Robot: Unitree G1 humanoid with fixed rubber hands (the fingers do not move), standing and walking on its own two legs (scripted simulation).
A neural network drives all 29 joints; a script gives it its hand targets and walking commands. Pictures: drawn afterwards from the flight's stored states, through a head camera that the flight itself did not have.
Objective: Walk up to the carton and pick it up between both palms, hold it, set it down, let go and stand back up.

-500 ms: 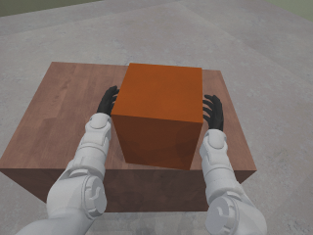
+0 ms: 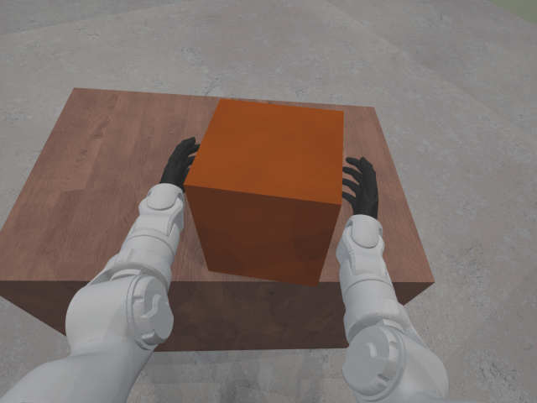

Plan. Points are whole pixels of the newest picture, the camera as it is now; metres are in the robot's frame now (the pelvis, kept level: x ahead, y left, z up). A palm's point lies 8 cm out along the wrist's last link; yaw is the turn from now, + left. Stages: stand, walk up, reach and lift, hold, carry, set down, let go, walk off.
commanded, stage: set down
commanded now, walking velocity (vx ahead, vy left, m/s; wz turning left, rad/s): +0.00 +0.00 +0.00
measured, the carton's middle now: (270, 197) +0.45 +0.00 +0.00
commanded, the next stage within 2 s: none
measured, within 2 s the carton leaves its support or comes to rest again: rests again in 0.24 s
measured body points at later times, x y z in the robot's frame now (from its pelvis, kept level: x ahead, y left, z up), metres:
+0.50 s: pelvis +0.00 +0.00 +0.00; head +0.08 +0.03 +0.44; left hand +0.45 +0.16 +0.04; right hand +0.40 -0.14 +0.04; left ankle -0.01 +0.12 -0.75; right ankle -0.04 -0.13 -0.75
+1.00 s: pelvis +0.00 +0.01 +0.00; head +0.08 +0.04 +0.44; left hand +0.45 +0.16 +0.03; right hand +0.40 -0.14 +0.03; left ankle -0.01 +0.12 -0.75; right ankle -0.04 -0.13 -0.75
